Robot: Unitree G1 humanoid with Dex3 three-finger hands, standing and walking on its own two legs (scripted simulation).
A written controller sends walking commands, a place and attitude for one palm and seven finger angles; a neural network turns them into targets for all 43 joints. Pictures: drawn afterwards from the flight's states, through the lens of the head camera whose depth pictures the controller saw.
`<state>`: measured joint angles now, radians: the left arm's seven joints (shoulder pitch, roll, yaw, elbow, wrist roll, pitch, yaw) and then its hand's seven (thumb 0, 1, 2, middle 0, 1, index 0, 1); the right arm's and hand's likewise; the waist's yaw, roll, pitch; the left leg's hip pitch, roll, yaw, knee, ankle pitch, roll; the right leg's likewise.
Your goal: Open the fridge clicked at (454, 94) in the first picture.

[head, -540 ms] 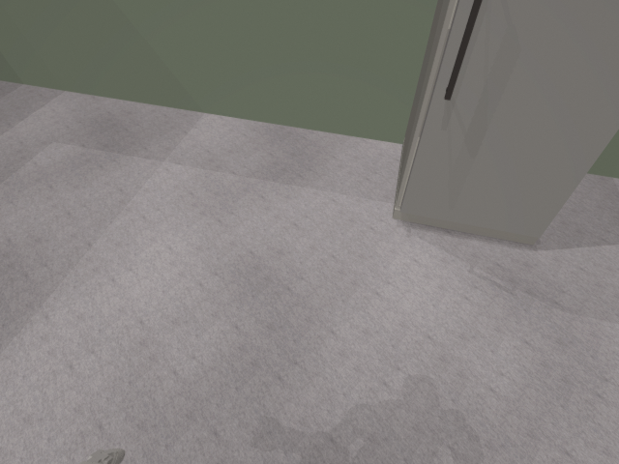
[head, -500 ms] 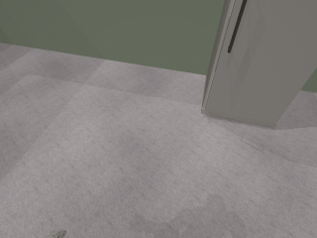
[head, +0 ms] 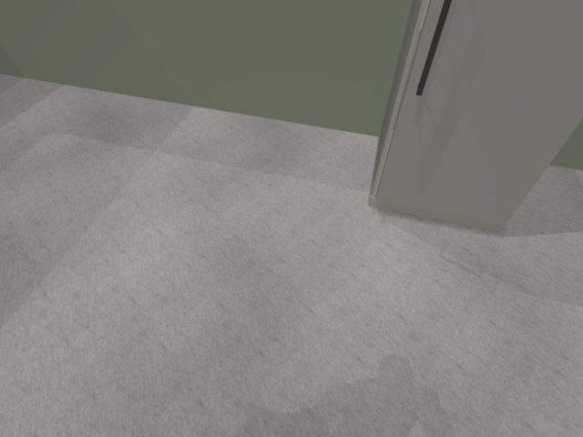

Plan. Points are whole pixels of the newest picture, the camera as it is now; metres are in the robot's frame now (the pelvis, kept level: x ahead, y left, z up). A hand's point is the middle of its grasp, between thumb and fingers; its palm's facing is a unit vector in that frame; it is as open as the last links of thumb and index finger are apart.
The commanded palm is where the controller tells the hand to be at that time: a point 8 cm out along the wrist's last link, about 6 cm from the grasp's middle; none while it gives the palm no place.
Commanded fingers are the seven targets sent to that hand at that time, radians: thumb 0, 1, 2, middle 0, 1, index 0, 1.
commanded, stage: stand and wait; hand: left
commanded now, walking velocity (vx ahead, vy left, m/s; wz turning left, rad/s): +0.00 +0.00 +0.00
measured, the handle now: (437, 32) +1.21 -0.38 +0.08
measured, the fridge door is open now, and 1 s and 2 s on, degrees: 0 0 0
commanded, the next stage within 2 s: look at it before walking up in 0.28 s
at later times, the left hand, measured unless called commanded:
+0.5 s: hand out of the picture +0.07 +0.24 -0.15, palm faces -0.03 -0.95 -0.32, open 7.4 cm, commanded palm none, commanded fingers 0.00 0.90 0.90 -0.20 -0.30 -0.20 -0.30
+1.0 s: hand out of the picture +0.07 +0.24 -0.15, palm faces -0.04 -0.94 -0.33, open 7.4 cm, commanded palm none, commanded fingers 0.00 0.90 0.90 -0.20 -0.30 -0.20 -0.30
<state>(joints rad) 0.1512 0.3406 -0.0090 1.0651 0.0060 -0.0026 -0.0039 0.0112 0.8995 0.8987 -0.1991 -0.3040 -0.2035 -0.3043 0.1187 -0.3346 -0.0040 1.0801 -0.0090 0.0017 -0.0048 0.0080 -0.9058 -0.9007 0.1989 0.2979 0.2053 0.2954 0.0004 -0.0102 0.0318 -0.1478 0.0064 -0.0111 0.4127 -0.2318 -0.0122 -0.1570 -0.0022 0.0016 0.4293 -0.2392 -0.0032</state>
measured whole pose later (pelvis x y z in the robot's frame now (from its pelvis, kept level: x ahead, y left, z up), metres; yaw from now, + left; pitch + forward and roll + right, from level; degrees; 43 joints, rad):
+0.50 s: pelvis -0.01 +0.00 +0.00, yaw +0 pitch -2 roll +0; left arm 0.13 0.34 -0.01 1.08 0.01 -0.01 -0.01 0.01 0.90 0.90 -0.20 -0.30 -0.20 -0.30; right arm 0.13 -0.33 0.00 1.11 -0.01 0.00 0.00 0.01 -0.91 -0.90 0.20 0.30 0.21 0.30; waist 0.00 -0.01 0.03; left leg -0.15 0.01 -0.01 0.38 -0.20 -0.01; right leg -0.16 0.00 0.00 0.40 -0.20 0.00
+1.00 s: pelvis -0.01 +0.00 +0.00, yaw +0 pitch -2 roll +0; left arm 0.14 0.34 -0.01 1.09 0.01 -0.01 -0.01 0.01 0.90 0.90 -0.20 -0.30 -0.20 -0.30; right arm 0.11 -0.34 0.00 1.11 0.00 0.00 0.00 0.01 -0.91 -0.90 0.20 0.30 0.21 0.30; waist 0.00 -0.01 0.04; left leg -0.14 0.01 -0.01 0.36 -0.20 -0.02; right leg -0.15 0.00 0.00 0.38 -0.20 -0.01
